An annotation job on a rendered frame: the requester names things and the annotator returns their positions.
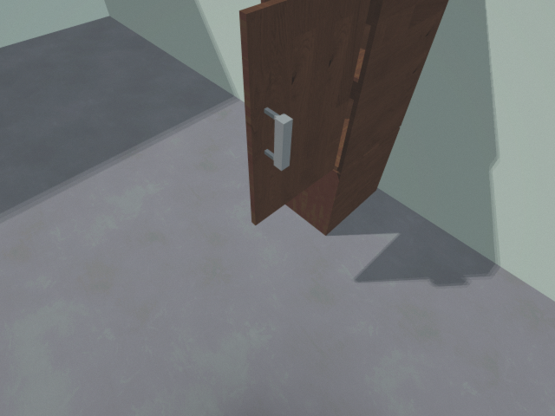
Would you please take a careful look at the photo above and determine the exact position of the cupboard door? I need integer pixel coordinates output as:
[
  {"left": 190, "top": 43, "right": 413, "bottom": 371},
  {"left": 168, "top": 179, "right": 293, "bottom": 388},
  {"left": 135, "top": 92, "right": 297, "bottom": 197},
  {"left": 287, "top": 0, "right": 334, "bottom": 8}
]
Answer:
[{"left": 239, "top": 0, "right": 370, "bottom": 225}]

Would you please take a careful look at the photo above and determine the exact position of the handle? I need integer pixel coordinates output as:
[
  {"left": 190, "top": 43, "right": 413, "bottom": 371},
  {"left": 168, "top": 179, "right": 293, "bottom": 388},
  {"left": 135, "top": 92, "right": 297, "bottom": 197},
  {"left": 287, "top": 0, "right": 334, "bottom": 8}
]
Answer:
[{"left": 264, "top": 107, "right": 293, "bottom": 171}]

